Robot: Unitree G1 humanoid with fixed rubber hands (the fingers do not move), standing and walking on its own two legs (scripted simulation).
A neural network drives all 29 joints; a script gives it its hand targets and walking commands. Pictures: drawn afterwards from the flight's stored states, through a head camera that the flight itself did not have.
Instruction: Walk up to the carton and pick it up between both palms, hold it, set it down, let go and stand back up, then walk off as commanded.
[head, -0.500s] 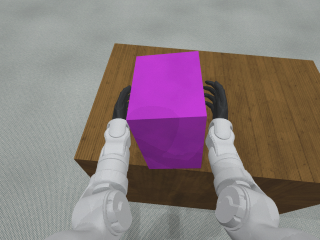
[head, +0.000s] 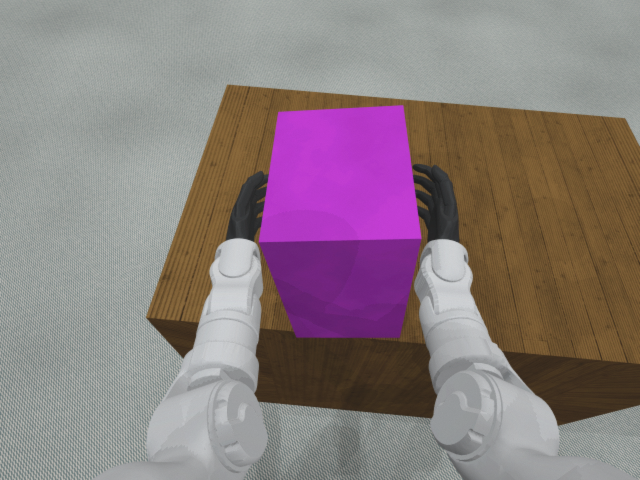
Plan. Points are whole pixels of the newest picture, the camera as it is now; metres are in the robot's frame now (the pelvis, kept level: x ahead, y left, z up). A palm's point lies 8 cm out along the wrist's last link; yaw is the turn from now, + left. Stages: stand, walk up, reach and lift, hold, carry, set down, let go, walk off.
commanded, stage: set down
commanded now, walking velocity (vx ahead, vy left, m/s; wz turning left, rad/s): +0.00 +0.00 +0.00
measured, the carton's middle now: (343, 234) +0.41 -0.03 +0.00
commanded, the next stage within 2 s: none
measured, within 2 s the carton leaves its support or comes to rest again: rests again in 0.20 s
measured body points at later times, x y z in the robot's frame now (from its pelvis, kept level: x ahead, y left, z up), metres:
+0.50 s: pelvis +0.00 +0.00 +0.00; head +0.10 +0.02 +0.44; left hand +0.41 +0.10 -0.01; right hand +0.40 -0.16 +0.01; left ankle -0.01 +0.15 -0.75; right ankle -0.03 -0.11 -0.75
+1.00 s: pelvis -0.02 +0.02 -0.01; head +0.06 +0.03 +0.43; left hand +0.44 +0.11 +0.04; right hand +0.39 -0.17 +0.03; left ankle -0.01 +0.15 -0.75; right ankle -0.03 -0.11 -0.75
